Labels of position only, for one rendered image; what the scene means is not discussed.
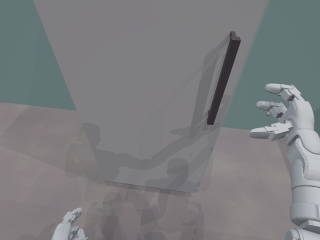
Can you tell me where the robot right upper arm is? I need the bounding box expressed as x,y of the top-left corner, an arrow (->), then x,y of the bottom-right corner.
285,228 -> 320,240

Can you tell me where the handle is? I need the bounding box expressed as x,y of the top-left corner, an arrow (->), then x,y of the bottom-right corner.
207,31 -> 241,125

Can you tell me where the fridge door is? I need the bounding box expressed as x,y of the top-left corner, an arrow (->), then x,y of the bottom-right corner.
33,0 -> 267,193

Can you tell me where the left robot hand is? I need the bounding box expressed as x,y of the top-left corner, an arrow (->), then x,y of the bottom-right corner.
51,207 -> 88,240

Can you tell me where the robot right forearm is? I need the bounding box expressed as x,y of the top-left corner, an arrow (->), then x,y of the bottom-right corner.
286,129 -> 320,234

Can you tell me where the right robot hand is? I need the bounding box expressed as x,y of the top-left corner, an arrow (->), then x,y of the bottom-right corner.
248,83 -> 315,141

